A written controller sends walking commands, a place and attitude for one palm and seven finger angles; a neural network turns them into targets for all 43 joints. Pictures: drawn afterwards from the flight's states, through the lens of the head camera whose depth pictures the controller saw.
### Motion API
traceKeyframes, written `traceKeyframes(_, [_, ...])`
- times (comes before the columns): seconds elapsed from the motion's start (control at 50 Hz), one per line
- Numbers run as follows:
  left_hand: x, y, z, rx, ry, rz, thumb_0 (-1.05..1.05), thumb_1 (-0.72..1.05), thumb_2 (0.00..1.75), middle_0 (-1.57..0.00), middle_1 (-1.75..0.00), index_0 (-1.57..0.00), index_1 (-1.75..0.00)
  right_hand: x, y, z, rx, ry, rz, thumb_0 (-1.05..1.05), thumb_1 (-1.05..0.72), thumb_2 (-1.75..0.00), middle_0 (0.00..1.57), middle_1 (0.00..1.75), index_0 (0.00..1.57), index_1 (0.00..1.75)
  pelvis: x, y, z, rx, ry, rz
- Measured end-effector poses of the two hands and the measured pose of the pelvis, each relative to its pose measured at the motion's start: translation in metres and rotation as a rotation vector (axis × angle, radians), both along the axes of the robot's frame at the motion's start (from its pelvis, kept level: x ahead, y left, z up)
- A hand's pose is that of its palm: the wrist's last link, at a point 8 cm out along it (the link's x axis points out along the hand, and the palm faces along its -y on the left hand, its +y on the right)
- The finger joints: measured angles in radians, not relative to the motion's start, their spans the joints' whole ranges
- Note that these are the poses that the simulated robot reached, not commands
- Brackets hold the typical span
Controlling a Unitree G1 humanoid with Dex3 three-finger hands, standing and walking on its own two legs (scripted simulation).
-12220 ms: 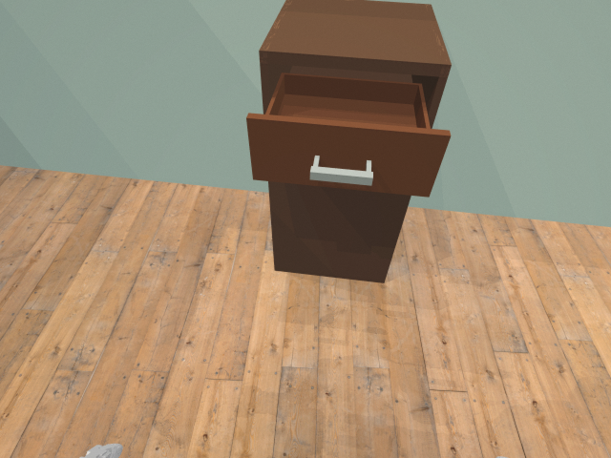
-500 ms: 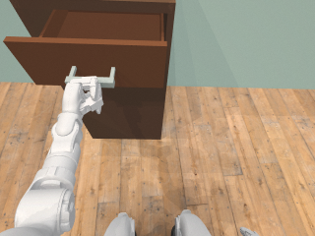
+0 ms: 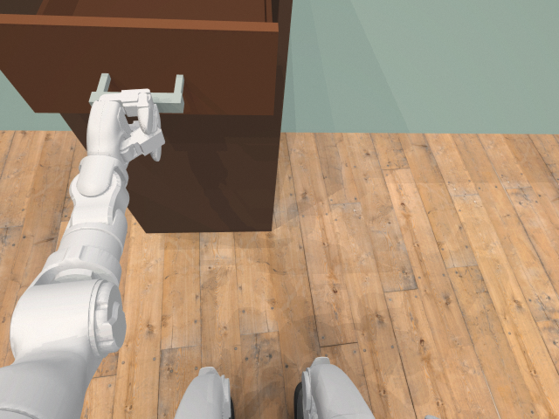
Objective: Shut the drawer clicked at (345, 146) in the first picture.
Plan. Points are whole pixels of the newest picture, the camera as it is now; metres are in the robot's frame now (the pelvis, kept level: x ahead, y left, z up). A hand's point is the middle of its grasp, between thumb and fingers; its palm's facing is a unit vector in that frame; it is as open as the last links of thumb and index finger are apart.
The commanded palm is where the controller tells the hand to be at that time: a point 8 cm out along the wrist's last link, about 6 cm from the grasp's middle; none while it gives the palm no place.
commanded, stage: push the drawer shut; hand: left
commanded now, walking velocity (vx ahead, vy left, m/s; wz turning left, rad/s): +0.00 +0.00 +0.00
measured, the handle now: (140, 92) +0.58 +0.17 +0.08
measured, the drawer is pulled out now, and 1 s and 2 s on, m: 0.08 0.00 0.00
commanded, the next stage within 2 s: pull the fist back off the drawer in 1.06 s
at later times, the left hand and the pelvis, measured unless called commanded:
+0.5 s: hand (167, 95) +0.57 +0.13 +0.08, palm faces -0.03 -1.00 -0.05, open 3.0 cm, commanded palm +0.56 +0.18 +0.08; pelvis +0.01 +0.00 -0.01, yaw -1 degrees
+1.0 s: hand (158, 84) +0.59 +0.15 +0.08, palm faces -0.04 -1.00 -0.05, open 3.1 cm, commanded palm +0.62 +0.17 +0.08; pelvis +0.00 +0.01 -0.02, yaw -1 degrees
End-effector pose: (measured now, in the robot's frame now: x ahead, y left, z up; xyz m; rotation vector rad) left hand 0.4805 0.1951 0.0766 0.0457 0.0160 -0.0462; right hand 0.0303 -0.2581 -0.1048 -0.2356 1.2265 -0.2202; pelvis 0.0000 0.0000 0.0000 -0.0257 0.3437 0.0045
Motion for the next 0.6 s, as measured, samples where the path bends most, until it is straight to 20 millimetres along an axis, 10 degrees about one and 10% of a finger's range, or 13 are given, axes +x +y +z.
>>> traceKeyframes(0.6, [0.078,-0.008,0.005,0.006,0.034,0.013,-0.01,0.79,0.95,-1.40,-1.60,-1.40,-1.60,-0.063,0.011,0.003,-0.009,0.212,-0.087,0.00,-0.91,-0.90,0.21,0.30,0.20,0.30,0.007,0.004,-0.010,-0.024,0.100,-0.011])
